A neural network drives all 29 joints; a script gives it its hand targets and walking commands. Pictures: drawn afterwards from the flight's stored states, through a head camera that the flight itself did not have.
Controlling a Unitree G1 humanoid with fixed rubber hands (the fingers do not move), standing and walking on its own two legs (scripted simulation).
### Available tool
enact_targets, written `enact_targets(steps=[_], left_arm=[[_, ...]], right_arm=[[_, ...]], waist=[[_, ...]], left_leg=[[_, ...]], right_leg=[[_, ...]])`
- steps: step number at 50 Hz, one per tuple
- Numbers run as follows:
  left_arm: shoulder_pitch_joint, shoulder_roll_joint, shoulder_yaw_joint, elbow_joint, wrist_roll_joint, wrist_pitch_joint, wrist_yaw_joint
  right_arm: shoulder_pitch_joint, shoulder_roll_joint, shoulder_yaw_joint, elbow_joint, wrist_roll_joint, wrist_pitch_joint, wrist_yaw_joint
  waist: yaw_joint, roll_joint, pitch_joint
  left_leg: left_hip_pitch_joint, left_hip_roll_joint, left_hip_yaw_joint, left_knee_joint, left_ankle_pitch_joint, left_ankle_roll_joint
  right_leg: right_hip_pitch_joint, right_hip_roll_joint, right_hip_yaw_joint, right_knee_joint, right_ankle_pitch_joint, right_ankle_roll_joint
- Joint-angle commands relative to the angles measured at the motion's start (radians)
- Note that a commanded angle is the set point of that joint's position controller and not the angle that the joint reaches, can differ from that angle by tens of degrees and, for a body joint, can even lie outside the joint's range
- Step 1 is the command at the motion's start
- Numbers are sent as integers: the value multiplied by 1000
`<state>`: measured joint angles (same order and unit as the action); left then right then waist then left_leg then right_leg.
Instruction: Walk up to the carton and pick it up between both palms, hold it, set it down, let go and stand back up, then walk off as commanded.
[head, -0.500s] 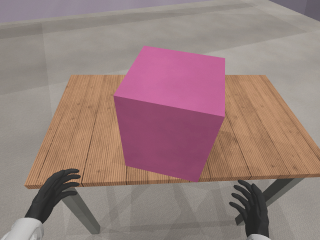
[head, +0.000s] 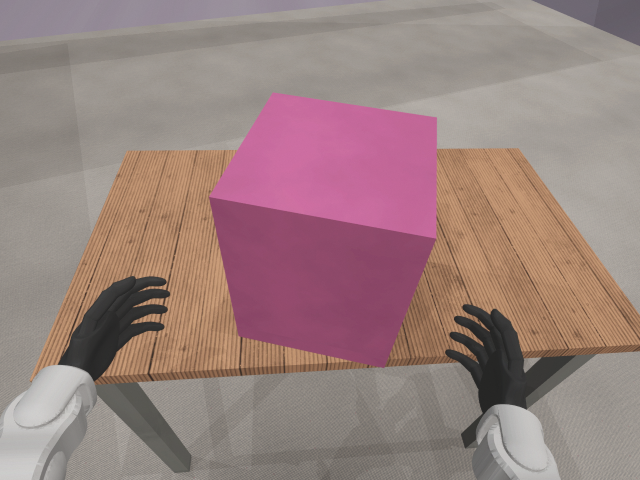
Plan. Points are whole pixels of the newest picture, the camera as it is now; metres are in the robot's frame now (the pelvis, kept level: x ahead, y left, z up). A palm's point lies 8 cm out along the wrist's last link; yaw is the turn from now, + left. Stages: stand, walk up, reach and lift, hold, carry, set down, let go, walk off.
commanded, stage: reach and lift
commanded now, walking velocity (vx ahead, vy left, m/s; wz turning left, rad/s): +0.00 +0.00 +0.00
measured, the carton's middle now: (330, 235) +0.41 +0.02 +0.07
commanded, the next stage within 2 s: none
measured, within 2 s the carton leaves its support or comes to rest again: neither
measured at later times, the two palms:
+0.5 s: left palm (105, 272) +0.28 +0.26 +0.13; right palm (509, 332) +0.24 -0.16 +0.12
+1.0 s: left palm (131, 182) +0.36 +0.24 +0.19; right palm (506, 247) +0.31 -0.16 +0.17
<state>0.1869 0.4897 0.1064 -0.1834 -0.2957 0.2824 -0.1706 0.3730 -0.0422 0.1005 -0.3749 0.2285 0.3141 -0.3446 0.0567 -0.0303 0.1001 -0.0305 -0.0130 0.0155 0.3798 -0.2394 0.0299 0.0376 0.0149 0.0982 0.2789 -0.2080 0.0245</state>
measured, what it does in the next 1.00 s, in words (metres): stands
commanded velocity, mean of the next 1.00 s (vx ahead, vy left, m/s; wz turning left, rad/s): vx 0.00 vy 0.00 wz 0.00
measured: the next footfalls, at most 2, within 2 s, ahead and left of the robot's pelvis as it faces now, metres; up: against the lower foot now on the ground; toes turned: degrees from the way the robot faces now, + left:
none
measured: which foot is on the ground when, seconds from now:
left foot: down 0.00-1.00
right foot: down 0.00-1.00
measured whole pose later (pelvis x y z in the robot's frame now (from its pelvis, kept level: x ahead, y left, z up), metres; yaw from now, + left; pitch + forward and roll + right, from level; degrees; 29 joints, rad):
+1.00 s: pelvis -0.02 +0.00 +0.00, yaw +0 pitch -3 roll -1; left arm -0.62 0.54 0.13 0.27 -0.27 0.65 -0.17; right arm -0.47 -0.12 0.00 0.06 0.35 0.57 -0.37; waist -0.06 -0.05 0.03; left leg -0.13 -0.01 0.02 0.38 -0.19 0.03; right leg -0.06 0.02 0.10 0.27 -0.15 0.03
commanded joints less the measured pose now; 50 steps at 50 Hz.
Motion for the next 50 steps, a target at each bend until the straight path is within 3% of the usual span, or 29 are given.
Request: enact_targets(steps=[1,2,4,5,7,9,10,11,13,15,18,19,20,21,23,24,26,27,31,32,36,37,40,41,43,44,47,50], left_arm=[[-158,149,116,-159,1,8,-7],[-175,163,131,-182,-1,21,-7],[-183,168,126,-167,-6,45,-4],[-199,156,119,-151,3,53,-8],[-265,164,132,-166,-12,70,-11],[-312,163,122,-152,-13,106,-13],[-242,157,133,-169,-14,111,-12],[-262,163,136,-173,3,128,-13],[-316,150,145,-142,14,152,-19],[-404,171,145,-141,-9,169,-17],[-443,163,150,-184,9,204,-12],[-481,164,150,-153,11,209,-11],[-481,159,159,-145,17,219,-12],[-504,159,155,-125,20,230,-9],[-572,156,157,-91,34,246,-15],[-612,162,153,-91,25,250,-13],[-632,162,161,-48,38,267,-10],[-662,154,150,-54,30,269,-12],[-779,172,148,24,38,293,-12],[-833,172,145,93,40,299,-11],[-942,186,121,115,21,299,1],[-995,207,120,134,20,301,5],[-1044,210,112,214,18,312,5],[-1068,201,90,220,23,317,3],[-1117,202,93,285,28,328,-3],[-1092,193,89,272,33,330,0],[-1201,215,67,323,19,329,1],[-1243,230,74,340,18,325,4]], right_arm=[[-64,-56,-33,-204,-9,4,-8],[-81,-47,-41,-237,-10,8,-9],[-92,-49,-27,-249,22,28,-12],[-89,-54,-30,-209,16,40,-14],[-152,-76,-29,-249,10,48,-12],[-213,-84,-42,-254,32,70,-15],[-132,-82,-38,-241,46,77,-13],[-156,-82,-44,-240,31,83,-21],[-193,-71,-51,-225,52,105,-23],[-271,-93,-62,-230,57,122,-22],[-311,-102,-77,-233,53,139,-27],[-341,-100,-72,-208,59,144,-25],[-357,-107,-78,-209,56,155,-28],[-400,-114,-63,-212,59,157,-31],[-468,-108,-85,-186,50,169,-32],[-502,-127,-85,-168,54,173,-28],[-531,-130,-102,-118,63,178,-25],[-545,-139,-97,-124,73,178,-26],[-663,-143,-97,-23,83,211,-26],[-735,-142,-97,20,90,211,-20],[-865,-147,-126,18,97,208,-16],[-899,-143,-125,61,92,210,-15],[-974,-154,-123,132,84,213,-18],[-988,-149,-118,167,103,218,-17],[-1046,-174,-132,215,103,223,-21],[-1045,-164,-126,225,113,219,-25],[-1147,-177,-137,277,116,215,-27],[-1182,-175,-123,324,132,214,-28]], waist=[[-18,101,-84],[-1,118,-125],[4,121,-121],[-7,110,-117],[-5,104,-131],[-13,147,-161],[-21,141,-143],[-13,118,-159],[-26,112,-150],[-28,123,-169],[-37,138,-199],[-46,133,-207],[-34,136,-207],[-34,102,-219],[-42,128,-200],[-51,108,-237],[-52,128,-258],[-67,120,-262],[-74,139,-240],[-67,126,-194],[-81,134,-295],[-83,152,-315],[-91,128,-332],[-110,148,-330],[-119,120,-328],[-123,135,-337],[-144,110,-373],[-145,132,-402]], left_leg=[[27,67,25,-62,269,-62],[29,58,34,-55,291,-56],[59,57,37,-47,332,-60],[51,60,39,-48,331,-64],[33,56,36,-43,335,-60],[30,58,36,-36,359,-67],[37,60,36,-33,393,-71],[55,61,43,-41,390,-62],[57,51,44,-37,378,-63],[51,53,43,-44,342,-58],[56,51,55,-41,384,-80],[49,51,50,-39,387,-73],[61,54,49,-48,369,-61],[65,53,56,-51,342,-61],[43,51,56,-55,335,-60],[42,53,57,-57,343,-55],[49,57,57,-57,373,-63],[45,60,53,-52,381,-70],[15,54,64,-84,247,-53],[-9,59,59,-91,198,-46],[-11,59,62,-90,151,-45],[-20,59,65,-84,154,-50],[-17,55,53,-71,202,-40],[-6,62,49,-74,228,-52],[-2,61,52,-74,216,-50],[19,57,52,-69,244,-52],[25,54,51,-59,248,-56],[43,50,51,-46,291,-62]], right_leg=[[-33,-39,-42,-35,184,-49],[-28,-42,-41,-30,212,-44],[-42,-45,-42,-26,266,-36],[-39,-37,-43,-25,258,-39],[-33,-38,-36,-27,276,-36],[-36,-41,-44,-14,316,-38],[-25,-36,-43,-18,334,-43],[-17,-35,-51,-19,335,-41],[-41,-31,-44,-24,343,-33],[-32,-37,-42,-24,310,-38],[-20,-23,-45,-23,337,-38],[-15,-22,-46,-16,342,-38],[-13,-25,-49,-15,338,-39],[-23,-24,-45,-22,317,-34],[-19,-21,-52,-18,317,-36],[-15,-18,-57,-10,333,-35],[-10,-10,-62,-13,332,-39],[-11,-3,-65,-13,326,-44],[-15,-10,-60,-22,217,-46],[-41,-9,-61,-22,163,-49],[-35,-4,-69,-17,117,-52],[-18,-1,-71,-14,110,-54],[-20,-5,-71,-4,206,-43],[-28,-3,-72,0,224,-47],[-31,13,-85,-9,211,-41],[-33,10,-87,-19,234,-44],[-41,16,-96,-16,240,-38],[-34,16,-99,-13,282,-37]])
